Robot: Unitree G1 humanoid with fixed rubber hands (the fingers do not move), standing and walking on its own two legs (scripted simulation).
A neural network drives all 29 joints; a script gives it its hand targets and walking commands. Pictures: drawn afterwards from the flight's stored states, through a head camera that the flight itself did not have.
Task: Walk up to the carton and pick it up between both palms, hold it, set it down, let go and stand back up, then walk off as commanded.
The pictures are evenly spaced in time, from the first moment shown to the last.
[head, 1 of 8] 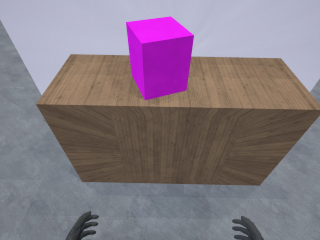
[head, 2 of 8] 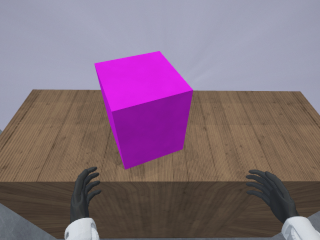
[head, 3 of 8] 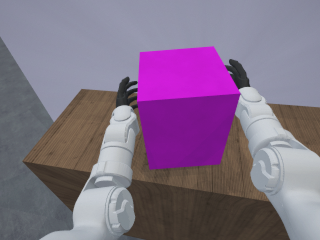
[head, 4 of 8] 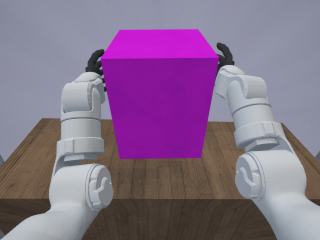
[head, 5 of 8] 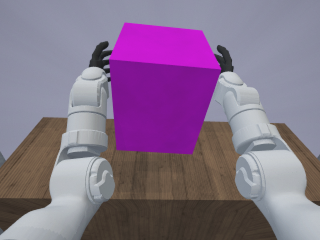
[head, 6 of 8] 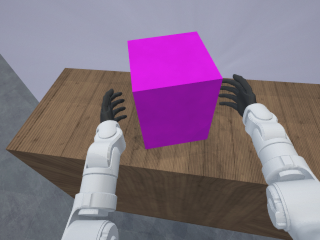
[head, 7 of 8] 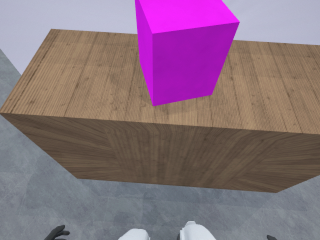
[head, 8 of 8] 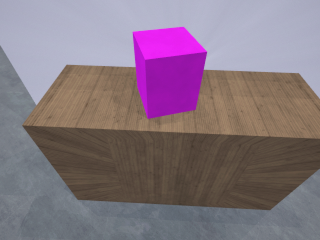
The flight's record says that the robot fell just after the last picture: no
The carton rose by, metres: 0.21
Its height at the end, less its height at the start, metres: +0.00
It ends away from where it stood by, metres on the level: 0.03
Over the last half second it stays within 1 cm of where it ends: yes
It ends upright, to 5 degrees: yes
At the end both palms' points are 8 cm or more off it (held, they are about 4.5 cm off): yes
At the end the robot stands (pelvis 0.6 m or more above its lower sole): yes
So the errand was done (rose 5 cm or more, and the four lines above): yes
